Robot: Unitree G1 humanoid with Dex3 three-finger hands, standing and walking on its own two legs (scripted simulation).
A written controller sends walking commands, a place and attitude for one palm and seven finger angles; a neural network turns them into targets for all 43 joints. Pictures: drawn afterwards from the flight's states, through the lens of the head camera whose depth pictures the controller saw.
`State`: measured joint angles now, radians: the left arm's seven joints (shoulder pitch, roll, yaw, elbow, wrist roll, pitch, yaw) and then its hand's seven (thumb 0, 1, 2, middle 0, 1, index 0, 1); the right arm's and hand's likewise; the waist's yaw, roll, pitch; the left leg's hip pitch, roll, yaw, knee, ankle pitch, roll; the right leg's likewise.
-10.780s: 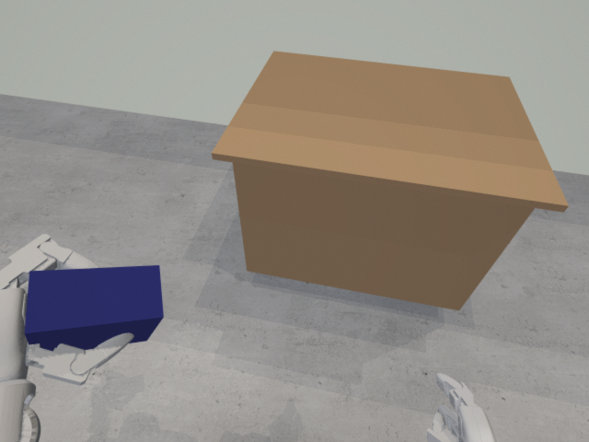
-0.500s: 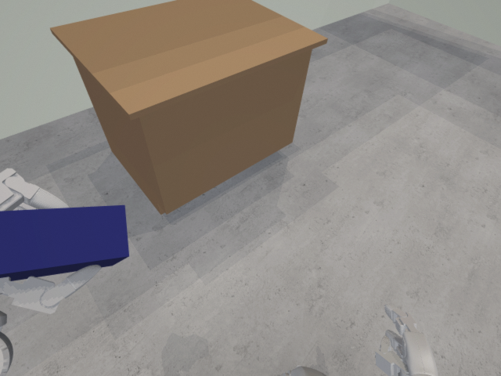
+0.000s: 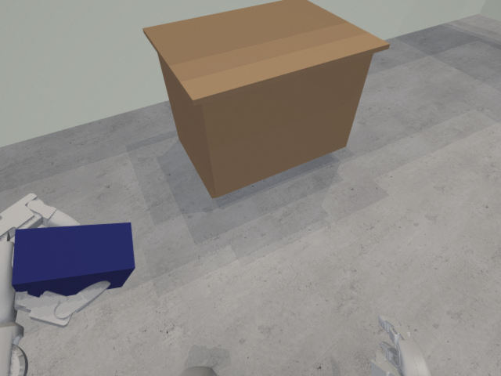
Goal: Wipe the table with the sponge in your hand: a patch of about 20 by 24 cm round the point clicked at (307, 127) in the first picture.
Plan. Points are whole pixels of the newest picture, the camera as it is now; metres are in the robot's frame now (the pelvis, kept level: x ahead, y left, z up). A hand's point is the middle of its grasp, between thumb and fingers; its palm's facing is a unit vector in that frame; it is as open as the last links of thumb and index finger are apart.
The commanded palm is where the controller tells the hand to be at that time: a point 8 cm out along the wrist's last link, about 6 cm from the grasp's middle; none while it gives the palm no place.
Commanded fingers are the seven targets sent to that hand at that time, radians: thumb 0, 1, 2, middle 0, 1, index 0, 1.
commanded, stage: take the last steps up to it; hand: left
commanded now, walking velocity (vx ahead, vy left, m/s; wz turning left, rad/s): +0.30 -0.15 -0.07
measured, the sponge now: (93, 260) +0.22 +0.20 +0.15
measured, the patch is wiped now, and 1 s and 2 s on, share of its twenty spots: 0.00 0.00 0.00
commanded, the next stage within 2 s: none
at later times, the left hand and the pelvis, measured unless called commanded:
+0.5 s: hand (119, 246) +0.23 +0.17 +0.17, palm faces +0.34 -0.80 -0.50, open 9.7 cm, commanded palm +0.17 +0.21 +0.18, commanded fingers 0.00 0.10 1.30 -1.20 -1.60 -1.20 -1.60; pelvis +0.00 -0.06 -0.01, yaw -3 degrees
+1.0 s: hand (180, 200) +0.30 +0.11 +0.17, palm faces +0.43 -0.83 -0.36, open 9.7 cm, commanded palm +0.25 +0.15 +0.18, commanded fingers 0.00 0.10 1.30 -1.20 -1.60 -1.20 -1.60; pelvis +0.09 -0.13 -0.01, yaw +0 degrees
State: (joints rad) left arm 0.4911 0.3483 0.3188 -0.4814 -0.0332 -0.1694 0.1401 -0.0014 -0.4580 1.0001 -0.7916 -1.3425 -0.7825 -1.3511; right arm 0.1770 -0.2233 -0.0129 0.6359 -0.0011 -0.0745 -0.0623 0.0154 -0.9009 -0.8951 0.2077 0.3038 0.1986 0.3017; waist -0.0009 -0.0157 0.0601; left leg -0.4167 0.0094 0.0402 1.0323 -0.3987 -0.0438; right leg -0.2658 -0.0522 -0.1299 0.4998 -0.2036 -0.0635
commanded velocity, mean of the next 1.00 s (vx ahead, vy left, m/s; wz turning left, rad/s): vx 0.30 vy -0.09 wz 0.02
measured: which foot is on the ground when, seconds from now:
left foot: up 0.00-0.10, down 0.12-0.50, up 0.52-0.94, down 0.96-1.00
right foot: down 0.00-0.12, up 0.14-0.48, down 0.50-0.98, up 1.00-1.00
